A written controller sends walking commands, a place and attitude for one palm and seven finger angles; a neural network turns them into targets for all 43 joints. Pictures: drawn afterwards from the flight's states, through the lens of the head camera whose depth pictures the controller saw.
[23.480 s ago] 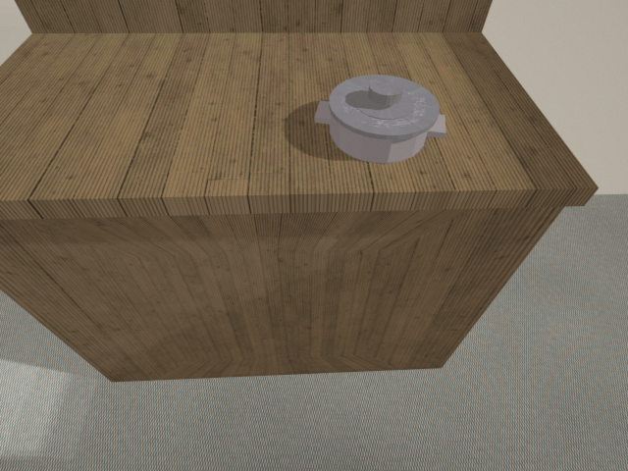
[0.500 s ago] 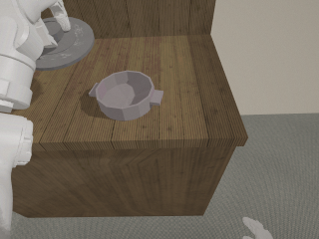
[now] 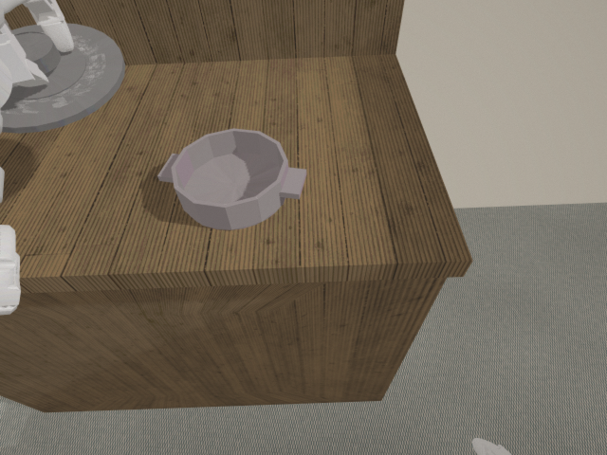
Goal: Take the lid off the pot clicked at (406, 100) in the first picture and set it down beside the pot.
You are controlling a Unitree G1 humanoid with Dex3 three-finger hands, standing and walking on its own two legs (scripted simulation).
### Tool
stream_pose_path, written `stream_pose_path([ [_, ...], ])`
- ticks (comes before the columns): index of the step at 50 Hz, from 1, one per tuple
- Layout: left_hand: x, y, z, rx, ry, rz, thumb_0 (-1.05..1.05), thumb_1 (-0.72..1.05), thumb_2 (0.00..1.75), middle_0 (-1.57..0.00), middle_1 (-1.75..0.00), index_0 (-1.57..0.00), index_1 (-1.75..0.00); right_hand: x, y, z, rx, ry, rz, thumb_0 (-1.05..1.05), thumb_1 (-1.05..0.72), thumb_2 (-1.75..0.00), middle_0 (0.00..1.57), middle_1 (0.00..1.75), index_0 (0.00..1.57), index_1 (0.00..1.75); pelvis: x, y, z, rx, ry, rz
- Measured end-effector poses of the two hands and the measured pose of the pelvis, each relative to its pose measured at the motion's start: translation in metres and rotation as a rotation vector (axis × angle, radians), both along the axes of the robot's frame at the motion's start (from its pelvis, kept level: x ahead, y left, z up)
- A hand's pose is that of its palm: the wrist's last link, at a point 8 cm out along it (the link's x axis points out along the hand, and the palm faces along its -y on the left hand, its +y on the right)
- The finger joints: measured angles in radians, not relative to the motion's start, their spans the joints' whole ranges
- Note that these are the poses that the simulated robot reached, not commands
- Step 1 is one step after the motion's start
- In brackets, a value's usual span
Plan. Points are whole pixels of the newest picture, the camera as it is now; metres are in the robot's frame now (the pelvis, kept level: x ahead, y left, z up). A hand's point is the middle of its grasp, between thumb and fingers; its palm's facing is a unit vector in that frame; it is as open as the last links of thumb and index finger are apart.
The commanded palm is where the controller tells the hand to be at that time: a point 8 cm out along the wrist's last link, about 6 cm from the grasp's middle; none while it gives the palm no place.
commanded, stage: move the lid sideways beside the pot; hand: left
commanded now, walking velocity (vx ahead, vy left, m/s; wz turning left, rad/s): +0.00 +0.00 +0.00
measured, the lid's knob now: (29, 54) +0.48 +0.29 +0.29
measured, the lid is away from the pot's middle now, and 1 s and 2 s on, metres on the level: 0.19 0.23 0.23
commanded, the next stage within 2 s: lower the lid onto the table in 0.54 s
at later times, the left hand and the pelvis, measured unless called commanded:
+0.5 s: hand out of the picture +0.43 +0.33 +0.30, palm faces -0.15 -0.06 -0.99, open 8.1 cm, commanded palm +0.42 +0.32 +0.38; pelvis +0.00 +0.00 +0.00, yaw +0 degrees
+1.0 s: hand out of the picture +0.45 +0.32 +0.28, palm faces -0.19 -0.13 -0.97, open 8.1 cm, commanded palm +0.44 +0.32 +0.35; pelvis +0.00 +0.00 +0.00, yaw -1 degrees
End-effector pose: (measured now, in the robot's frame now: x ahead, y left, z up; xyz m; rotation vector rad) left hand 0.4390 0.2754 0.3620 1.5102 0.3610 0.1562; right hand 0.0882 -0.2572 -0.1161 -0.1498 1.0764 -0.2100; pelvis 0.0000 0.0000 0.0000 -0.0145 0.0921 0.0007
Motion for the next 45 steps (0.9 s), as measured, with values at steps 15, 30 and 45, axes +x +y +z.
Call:
stream_pose_path([
  [15,-0.009,0.031,-0.002,0.01,0.017,0.074,0.01,0.09,0.94,-0.64,-0.81,-0.7,-0.86,0.01,-0.002,0.003,-0.008,0.003,0.0,0.01,-0.91,-0.89,0.2,0.3,0.2,0.29,0.001,-0.001,0.0,-0.003,0.004,-0.001],
  [30,-0.017,0.046,0.0,0.039,0.035,0.105,0.02,0.09,0.94,-0.64,-0.81,-0.7,-0.86,0.004,-0.003,0.0,-0.017,0.04,0.006,0.01,-0.91,-0.89,0.2,0.3,0.2,0.29,0.001,-0.003,0.0,-0.006,0.002,0.011],
  [45,0.002,0.035,-0.017,-0.031,0.077,0.121,0.01,0.09,0.94,-0.64,-0.82,-0.7,-0.87,-0.009,-0.005,-0.001,-0.004,0.035,-0.028,0.01,-0.91,-0.89,0.2,0.3,0.2,0.29,0.001,-0.004,0.0,-0.005,0.007,-0.008],
])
